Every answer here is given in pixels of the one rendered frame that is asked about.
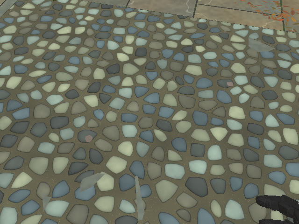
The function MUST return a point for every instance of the robot right hand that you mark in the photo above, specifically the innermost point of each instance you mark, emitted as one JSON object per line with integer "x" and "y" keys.
{"x": 284, "y": 204}

